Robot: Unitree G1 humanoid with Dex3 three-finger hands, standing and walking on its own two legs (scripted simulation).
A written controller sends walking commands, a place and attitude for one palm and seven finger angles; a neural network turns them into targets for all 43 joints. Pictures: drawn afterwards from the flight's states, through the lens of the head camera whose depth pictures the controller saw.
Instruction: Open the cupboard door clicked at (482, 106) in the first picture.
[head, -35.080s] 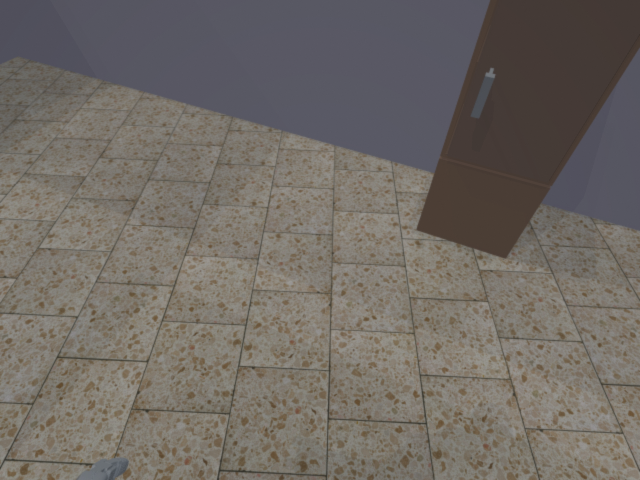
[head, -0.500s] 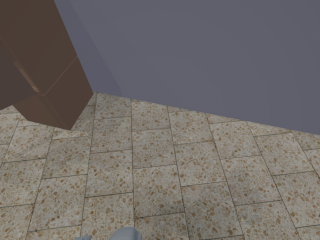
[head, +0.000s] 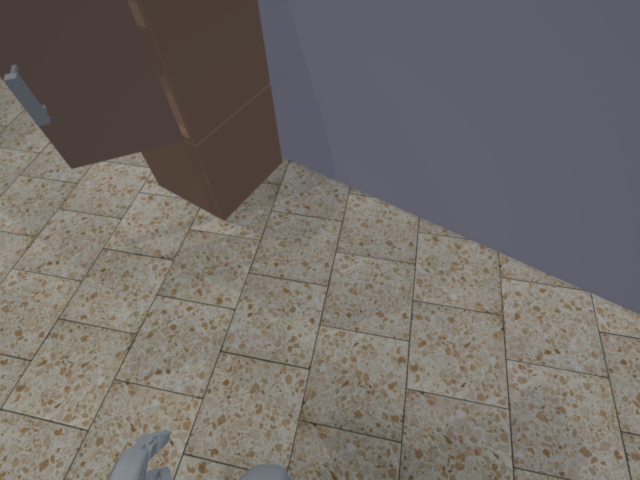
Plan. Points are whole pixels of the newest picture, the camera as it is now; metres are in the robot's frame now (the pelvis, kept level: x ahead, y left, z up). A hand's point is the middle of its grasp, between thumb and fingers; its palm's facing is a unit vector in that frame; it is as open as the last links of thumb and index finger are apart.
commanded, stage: turn to face it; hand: left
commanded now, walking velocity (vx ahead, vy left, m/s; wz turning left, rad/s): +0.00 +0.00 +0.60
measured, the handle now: (29, 95) +0.91 +0.75 -0.07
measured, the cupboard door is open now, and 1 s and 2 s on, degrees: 53 53 53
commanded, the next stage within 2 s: take the last steps up to it in 0.64 s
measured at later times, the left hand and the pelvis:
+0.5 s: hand out of the picture +0.01 +0.24 -0.17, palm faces +0.30 -0.92 -0.25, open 7.4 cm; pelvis +0.01 +0.01 +0.01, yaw +16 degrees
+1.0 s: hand out of the picture -0.02 +0.17 -0.15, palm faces +0.48 -0.85 -0.22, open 7.3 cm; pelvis +0.04 -0.01 +0.02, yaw +26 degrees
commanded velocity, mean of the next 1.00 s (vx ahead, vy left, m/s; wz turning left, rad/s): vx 0.08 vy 0.04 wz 0.32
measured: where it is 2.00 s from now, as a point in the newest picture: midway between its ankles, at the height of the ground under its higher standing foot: (266, 433)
